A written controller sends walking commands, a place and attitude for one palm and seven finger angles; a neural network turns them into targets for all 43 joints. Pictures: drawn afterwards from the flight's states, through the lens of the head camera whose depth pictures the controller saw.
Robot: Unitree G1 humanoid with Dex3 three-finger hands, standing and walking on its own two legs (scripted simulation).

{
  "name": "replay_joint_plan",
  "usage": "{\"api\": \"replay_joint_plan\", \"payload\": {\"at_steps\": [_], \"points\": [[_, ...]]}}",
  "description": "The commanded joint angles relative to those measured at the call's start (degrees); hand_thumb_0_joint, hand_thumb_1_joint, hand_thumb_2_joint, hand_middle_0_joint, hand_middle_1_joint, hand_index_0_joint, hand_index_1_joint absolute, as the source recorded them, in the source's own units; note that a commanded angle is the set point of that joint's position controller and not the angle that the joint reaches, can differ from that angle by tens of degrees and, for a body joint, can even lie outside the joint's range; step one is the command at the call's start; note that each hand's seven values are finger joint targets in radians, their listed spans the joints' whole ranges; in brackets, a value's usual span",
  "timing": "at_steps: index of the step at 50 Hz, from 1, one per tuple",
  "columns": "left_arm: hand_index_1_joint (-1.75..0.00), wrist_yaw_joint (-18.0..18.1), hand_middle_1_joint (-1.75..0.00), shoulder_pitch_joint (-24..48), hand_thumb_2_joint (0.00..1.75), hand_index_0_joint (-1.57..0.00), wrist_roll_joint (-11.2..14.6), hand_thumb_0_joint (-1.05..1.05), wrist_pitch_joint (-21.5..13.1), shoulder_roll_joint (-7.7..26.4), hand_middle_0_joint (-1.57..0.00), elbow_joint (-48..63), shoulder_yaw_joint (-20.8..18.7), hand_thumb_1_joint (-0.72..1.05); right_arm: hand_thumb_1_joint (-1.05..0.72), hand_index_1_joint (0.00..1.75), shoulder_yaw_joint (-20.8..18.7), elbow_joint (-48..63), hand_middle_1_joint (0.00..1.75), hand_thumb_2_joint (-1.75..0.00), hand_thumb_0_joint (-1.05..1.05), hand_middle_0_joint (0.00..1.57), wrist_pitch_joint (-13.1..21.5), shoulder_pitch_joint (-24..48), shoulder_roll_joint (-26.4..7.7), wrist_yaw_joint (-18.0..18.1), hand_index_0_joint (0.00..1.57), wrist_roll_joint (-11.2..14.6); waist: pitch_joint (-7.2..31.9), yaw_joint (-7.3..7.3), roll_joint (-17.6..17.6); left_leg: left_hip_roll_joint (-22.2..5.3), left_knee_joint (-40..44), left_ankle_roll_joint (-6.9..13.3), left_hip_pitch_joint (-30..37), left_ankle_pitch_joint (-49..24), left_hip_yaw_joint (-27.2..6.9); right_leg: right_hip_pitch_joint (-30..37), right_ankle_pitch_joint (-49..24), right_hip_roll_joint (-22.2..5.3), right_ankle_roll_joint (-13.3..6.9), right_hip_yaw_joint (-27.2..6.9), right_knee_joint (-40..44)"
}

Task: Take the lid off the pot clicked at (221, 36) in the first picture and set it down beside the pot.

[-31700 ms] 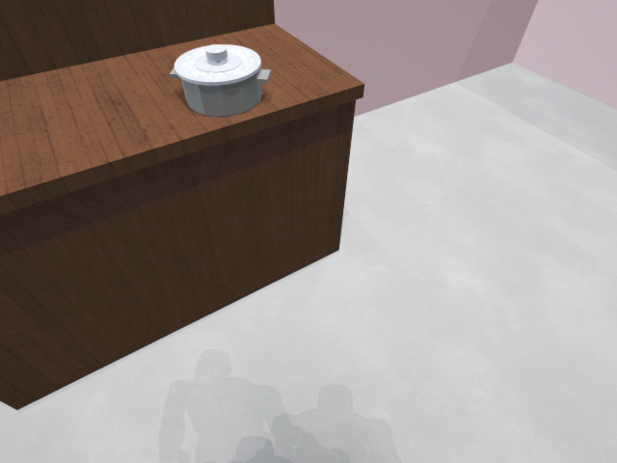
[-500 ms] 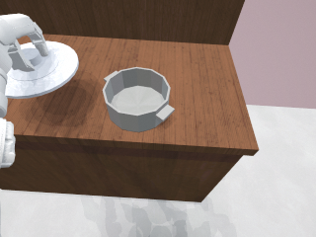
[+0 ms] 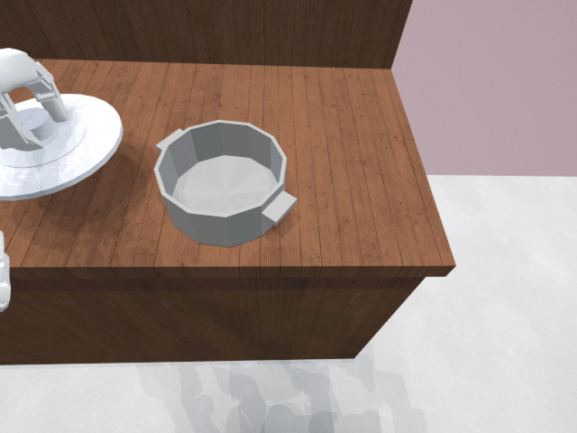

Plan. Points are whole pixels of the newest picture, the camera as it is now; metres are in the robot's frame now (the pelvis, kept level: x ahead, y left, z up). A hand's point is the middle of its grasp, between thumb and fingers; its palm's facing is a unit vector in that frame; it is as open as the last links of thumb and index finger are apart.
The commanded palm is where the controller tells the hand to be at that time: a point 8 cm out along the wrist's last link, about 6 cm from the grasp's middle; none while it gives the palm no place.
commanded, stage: lower the lid onto the table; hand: left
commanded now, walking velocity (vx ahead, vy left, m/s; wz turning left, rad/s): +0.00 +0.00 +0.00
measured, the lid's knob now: (31, 125) +0.49 +0.32 +0.14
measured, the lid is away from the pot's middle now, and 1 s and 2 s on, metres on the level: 0.24 0.24 0.24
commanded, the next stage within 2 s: open the fingers wide in 1.92 s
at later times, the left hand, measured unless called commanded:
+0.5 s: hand (16, 159) +0.44 +0.32 +0.13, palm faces -0.45 -0.16 -0.88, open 8.0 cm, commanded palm +0.48 +0.32 +0.21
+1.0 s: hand (39, 166) +0.46 +0.32 +0.10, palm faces -0.49 -0.13 -0.86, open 8.0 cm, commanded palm +0.50 +0.31 +0.18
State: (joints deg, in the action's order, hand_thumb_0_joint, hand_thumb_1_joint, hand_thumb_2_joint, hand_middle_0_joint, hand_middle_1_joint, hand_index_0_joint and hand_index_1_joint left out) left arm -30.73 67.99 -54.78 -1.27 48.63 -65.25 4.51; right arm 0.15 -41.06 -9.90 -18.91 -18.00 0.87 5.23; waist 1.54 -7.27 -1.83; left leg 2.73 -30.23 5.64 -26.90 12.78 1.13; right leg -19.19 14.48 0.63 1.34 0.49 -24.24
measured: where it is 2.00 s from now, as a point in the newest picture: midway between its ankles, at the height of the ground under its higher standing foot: outside the picture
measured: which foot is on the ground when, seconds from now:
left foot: down 0.00-1.00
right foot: down 0.00-1.00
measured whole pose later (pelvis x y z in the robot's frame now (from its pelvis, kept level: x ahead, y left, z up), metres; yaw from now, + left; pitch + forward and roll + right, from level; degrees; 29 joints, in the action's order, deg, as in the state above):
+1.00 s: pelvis -0.01 +0.01 -0.01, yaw +0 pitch +12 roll -4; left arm -26.8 65.9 -56.0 -6.3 46.5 -69.6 6.4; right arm 0.1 -41.9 -9.3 -21.0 -17.5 2.8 5.1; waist 2.8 -7.8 -1.7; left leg 2.5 -36.9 6.4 -34.1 14.9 1.1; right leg -26.0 16.5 1.0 0.4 0.6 -30.3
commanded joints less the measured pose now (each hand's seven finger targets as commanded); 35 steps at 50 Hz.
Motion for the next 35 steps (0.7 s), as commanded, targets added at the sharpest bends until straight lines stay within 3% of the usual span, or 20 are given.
{"api": "replay_joint_plan", "payload": {"at_steps": [1,6,9,10,13,15,17,18,20,21,22,23,24,25,26,29,31,32,33,35], "points": [[-1.07,3.0,-1.05,32.0,1.01,-0.78,0.3,0.00,-0.2,18.7,-0.80,15.8,-4.7,0.63,-0.90,0.30,-4.0,4.4,0.30,-0.90,0.00,0.20,0.5,-3.4,-10.7,0.5,0.20,-0.4,27.6,0.57,-7.6,-1.7,-1.6,-1.6,30.3,-31.0,-5.5,-5.4,-14.4,4.3,-3.0,2.1,1.1],[-1.07,3.5,-1.05,30.2,1.01,-0.78,0.2,0.00,-1.5,21.3,-0.80,17.8,-7.3,0.63,-0.90,0.30,-3.8,5.3,0.30,-0.90,0.00,0.20,0.2,-3.3,-10.5,0.5,0.20,-0.5,30.0,0.96,-10.1,-1.8,-2.9,-2.1,31.7,-35.0,-5.8,-5.5,-15.4,4.3,-3.1,2.1,0.2],[-1.07,3.5,-1.05,28.8,1.01,-0.78,0.7,0.00,-1.2,18.5,-0.80,15.0,-5.4,0.63,-0.90,0.30,-3.8,4.9,0.30,-0.90,0.00,0.20,-0.4,-3.1,-10.4,0.5,0.20,-0.2,26.6,0.34,-8.2,-1.8,-2.6,-1.7,29.3,-30.2,-5.7,-7.4,-13.0,4.3,-3.0,2.4,0.3],[-1.07,3.3,-1.05,28.7,1.01,-0.78,1.1,0.00,-1.2,16.4,-0.80,14.9,-3.7,0.63,-0.90,0.30,-4.0,4.9,0.30,-0.90,0.00,0.20,-0.4,-2.9,-10.5,0.6,0.20,-0.1,26.0,0.11,-8.8,-1.9,-3.0,-2.1,30.0,-31.9,-5.8,-8.5,-13.2,4.2,-3.2,2.7,0.3],[-1.07,3.8,-1.05,28.7,1.01,-0.78,0.8,0.00,-1.5,18.7,-0.80,15.9,-5.6,0.63,-0.90,0.30,-3.9,5.1,0.30,-0.90,0.00,0.20,-0.6,-3.1,-10.4,0.7,0.20,-0.2,27.6,0.33,-7.7,-1.8,-3.3,-1.6,30.2,-29.7,-6.0,-8.2,-12.4,4.3,-3.1,2.4,-0.1],[-1.07,3.7,-1.05,27.1,1.01,-0.78,1.4,0.00,-1.7,16.8,-0.80,13.4,-4.3,0.63,-0.90,0.30,-3.8,4.8,0.30,-0.90,0.00,0.20,-0.5,-3.1,-10.4,1.0,0.20,0.0,26.1,0.00,-6.7,-1.6,-3.5,-1.7,29.0,-29.3,-5.8,-8.9,-12.6,4.4,-3.2,2.7,-0.3],[-1.07,3.7,-1.05,30.4,1.01,-0.78,1.6,0.00,-1.4,14.9,-0.80,14.4,-2.1,0.63,-0.90,0.30,-3.8,4.3,0.30,-0.90,0.00,0.20,-0.9,-2.9,-10.5,1.1,0.20,0.1,25.1,-0.62,-6.7,-1.7,-2.6,-1.5,28.0,-23.4,-6.0,-10.0,-9.7,4.2,-3.0,2.6,0.2],[-1.07,3.7,-1.05,29.1,1.01,-0.78,1.7,0.00,-1.0,12.6,-0.80,11.2,-0.4,0.63,-0.90,0.30,-3.7,4.0,0.30,-0.90,0.00,0.20,-0.6,-3.0,-10.4,1.3,0.20,0.1,22.1,-0.99,-6.3,-1.5,-2.3,-1.3,26.7,-19.8,-6.0,-11.5,-7.8,4.4,-3.2,2.7,0.4],[-1.07,3.9,-1.05,29.8,1.01,-0.78,1.7,0.00,-1.4,13.6,-0.80,11.9,-0.8,0.63,-0.90,0.30,-3.6,3.7,0.30,-0.90,0.00,0.20,-0.3,-2.9,-10.8,1.7,0.20,0.1,22.5,-0.70,-6.6,-1.5,-2.0,-1.4,26.7,-18.2,-6.1,-11.4,-7.3,4.3,-3.5,2.7,0.4],[-1.07,4.4,-1.05,32.3,1.01,-0.78,1.2,0.00,-1.8,16.6,-0.80,14.4,-2.5,0.63,-0.90,0.30,-3.5,3.7,0.30,-0.90,0.00,0.20,-0.3,-3.4,-10.9,1.8,0.20,0.0,24.9,-0.51,-6.9,-1.6,-1.8,-1.5,27.1,-17.5,-6.4,-10.4,-7.2,4.4,-3.4,2.4,0.2],[-1.07,4.4,-1.05,33.6,1.01,-0.78,1.1,0.00,-1.9,14.0,-0.80,14.4,-0.4,0.63,-0.90,0.30,-3.5,3.7,0.30,-0.90,0.00,0.20,0.1,-3.1,-10.5,2.0,0.20,0.0,25.3,-0.87,-8.3,-1.6,-2.0,-1.4,28.1,-17.9,-6.3,-11.1,-7.1,4.3,-3.5,2.5,0.2],[-1.07,4.7,-1.05,32.6,1.01,-0.78,1.0,0.00,-2.1,15.4,-0.80,14.2,-1.9,0.63,-0.90,0.30,-3.6,3.6,0.30,-0.90,0.00,0.20,0.3,-3.5,-10.5,2.1,0.20,-0.1,26.0,-0.58,-7.6,-1.6,-2.0,-1.3,28.3,-16.9,-6.4,-10.7,-6.8,4.4,-3.4,2.4,0.2],[-1.07,4.8,-1.05,33.6,1.01,-0.78,1.1,0.00,-2.6,16.0,-0.80,16.2,-2.1,0.63,-0.90,0.30,-3.4,3.9,0.30,-0.90,0.00,0.20,0.3,-3.1,-10.6,2.2,0.20,-0.1,26.5,-0.40,-9.9,-1.6,-2.0,-1.7,28.7,-18.1,-6.6,-10.6,-7.1,4.3,-3.7,2.4,0.2],[-1.07,4.8,-1.05,34.0,1.01,-0.78,1.4,0.00,-3.0,14.7,-0.80,16.9,-1.2,0.63,-0.90,0.30,-3.5,3.8,0.30,-0.90,0.00,0.20,0.6,-3.0,-10.6,2.3,0.20,-0.2,27.0,-0.40,-10.4,-1.7,-2.5,-2.1,30.0,-20.8,-6.9,-11.3,-7.6,4.3,-3.9,2.6,-0.1],[-1.07,5.0,-1.05,34.4,1.01,-0.78,1.1,0.00,-3.2,16.1,-0.80,17.7,-2.6,0.63,-0.90,0.30,-3.6,3.8,0.30,-0.90,0.00,0.20,0.8,-3.5,-10.5,2.3,0.20,-0.4,27.9,-0.21,-10.7,-2.0,-2.4,-2.3,30.9,-21.0,-7.3,-11.2,-7.0,4.4,-3.7,2.5,-0.1],[-1.07,4.8,-1.05,27.7,1.01,-0.78,1.5,0.00,-3.1,13.1,-0.80,9.0,-1.2,0.63,-0.90,0.30,-3.3,3.1,0.30,-0.90,0.00,0.20,0.8,-3.8,-10.5,2.4,0.20,-0.1,22.0,-0.77,-6.7,-1.4,-2.2,-1.8,25.5,-15.5,-6.5,-12.4,-6.0,4.6,-3.6,2.7,-0.2],[-1.07,4.8,-1.05,27.3,1.01,-0.78,1.6,0.00,-2.9,12.9,-0.80,7.1,-0.6,0.63,-0.90,0.30,-3.3,2.5,0.30,-0.90,0.00,0.20,0.8,-3.9,-11.0,2.5,0.20,0.1,20.5,-0.80,-3.8,-1.3,-1.7,-1.5,22.2,-11.2,-5.9,-12.0,-5.3,4.4,-3.5,2.6,-0.6],[-1.07,5.1,-1.05,28.1,1.01,-0.78,1.2,0.00,-2.8,13.5,-0.80,7.0,-0.8,0.63,-0.90,0.30,-3.3,2.5,0.30,-0.90,0.00,0.20,0.6,-4.2,-11.2,2.5,0.20,0.1,20.3,-0.78,-4.1,-1.4,-1.3,-1.6,21.5,-9.0,-6.2,-12.2,-4.3,4.4,-3.6,2.8,-0.8],[-1.07,5.3,-1.05,31.3,1.01,-0.78,0.8,0.00,-2.9,14.3,-0.80,10.1,-0.6,0.63,-0.90,0.30,-3.4,2.6,0.30,-0.90,0.00,0.20,0.7,-4.2,-11.3,2.4,0.20,0.1,21.9,-0.61,-6.8,-1.4,-1.0,-1.8,22.7,-9.1,-6.4,-12.3,-4.1,4.4,-3.8,2.6,-0.7],[-1.07,6.0,-1.05,32.7,1.01,-0.78,0.1,0.00,-3.7,13.9,-0.80,12.2,-0.4,0.63,-0.90,0.30,-3.5,2.7,0.30,-0.90,0.00,0.20,1.2,-4.5,-11.2,2.6,0.20,-0.3,24.3,-0.27,-10.2,-1.9,-1.9,-2.6,26.4,-13.5,-7.4,-14.0,-4.3,4.6,-4.2,2.8,-1.4]]}}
